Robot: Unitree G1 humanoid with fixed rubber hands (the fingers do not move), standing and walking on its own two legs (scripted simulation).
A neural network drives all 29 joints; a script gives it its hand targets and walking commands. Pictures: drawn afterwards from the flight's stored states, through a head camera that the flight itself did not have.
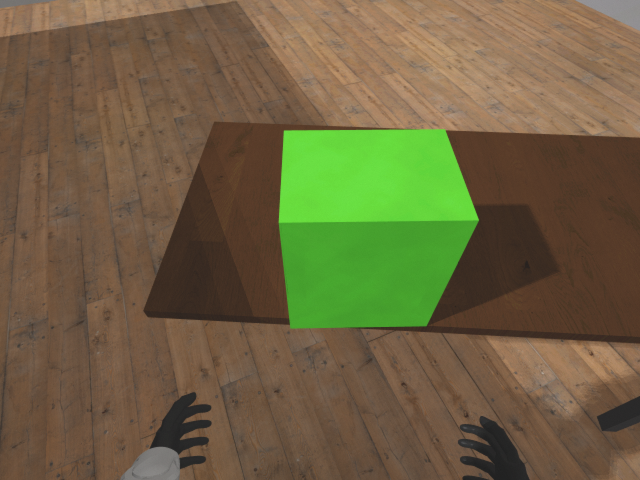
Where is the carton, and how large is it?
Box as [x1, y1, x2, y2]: [279, 129, 478, 328]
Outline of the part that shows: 444,129 284,130 279,208 279,229 290,328 426,325 478,221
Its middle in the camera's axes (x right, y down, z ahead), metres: +0.06 +0.00 +0.58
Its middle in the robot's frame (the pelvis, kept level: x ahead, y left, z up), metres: +0.44 -0.03 +0.02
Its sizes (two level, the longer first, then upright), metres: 0.219 0.165 0.258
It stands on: a table, 0.67 m high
